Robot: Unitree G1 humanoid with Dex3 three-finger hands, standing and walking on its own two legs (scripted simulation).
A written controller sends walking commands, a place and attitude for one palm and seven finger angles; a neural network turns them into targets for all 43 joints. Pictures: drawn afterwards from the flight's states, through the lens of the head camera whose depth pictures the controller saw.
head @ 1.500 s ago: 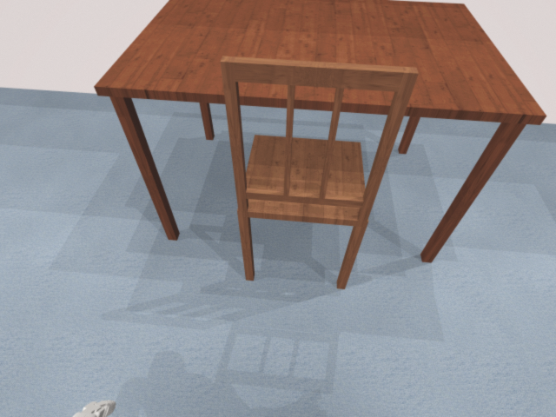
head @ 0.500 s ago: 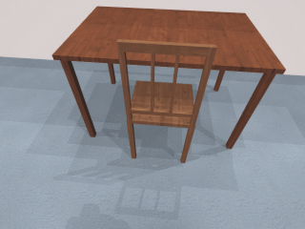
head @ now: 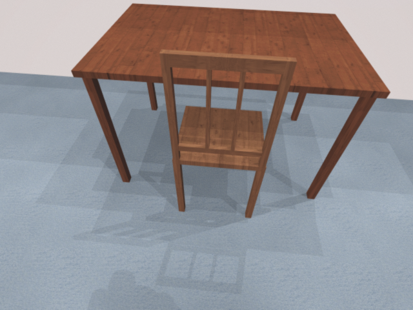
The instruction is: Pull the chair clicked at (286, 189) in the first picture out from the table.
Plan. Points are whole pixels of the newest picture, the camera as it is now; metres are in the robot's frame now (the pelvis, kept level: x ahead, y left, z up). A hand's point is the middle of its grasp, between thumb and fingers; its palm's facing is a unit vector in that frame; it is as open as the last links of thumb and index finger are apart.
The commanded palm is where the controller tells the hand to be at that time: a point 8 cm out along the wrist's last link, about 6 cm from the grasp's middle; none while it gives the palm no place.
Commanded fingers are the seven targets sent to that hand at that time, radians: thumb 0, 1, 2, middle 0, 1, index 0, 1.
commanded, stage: take the last steps up to it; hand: left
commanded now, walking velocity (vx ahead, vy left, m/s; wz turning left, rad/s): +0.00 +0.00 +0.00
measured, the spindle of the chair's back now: (208, 112) +0.75 +0.04 -0.08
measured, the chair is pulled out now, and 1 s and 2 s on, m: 0.00 0.00 0.00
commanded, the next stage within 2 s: come to a stop and stand still in 0.92 s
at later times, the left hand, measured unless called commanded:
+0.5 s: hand out of the picture +0.08 +0.12 -0.18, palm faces -0.03 -0.98 -0.22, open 7.3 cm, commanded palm none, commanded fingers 0.00 0.90 0.90 -0.20 -0.30 -0.20 -0.30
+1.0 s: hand (196, 306) +0.18 +0.04 -0.21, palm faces -0.07 -0.99 -0.10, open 7.3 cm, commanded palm none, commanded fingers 0.00 0.90 0.90 -0.20 -0.30 -0.20 -0.30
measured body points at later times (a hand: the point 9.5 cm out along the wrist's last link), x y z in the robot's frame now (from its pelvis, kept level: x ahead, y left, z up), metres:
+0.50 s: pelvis +0.07 -0.07 -0.02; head +0.08 -0.09 +0.43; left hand +0.09 +0.17 -0.17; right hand +0.00 -0.32 -0.18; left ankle +0.00 +0.09 -0.71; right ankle +0.08 -0.15 -0.75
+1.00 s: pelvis +0.24 -0.12 -0.03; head +0.25 -0.09 +0.42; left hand +0.19 +0.09 -0.20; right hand +0.31 -0.34 -0.16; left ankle +0.31 -0.05 -0.75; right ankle +0.10 -0.16 -0.69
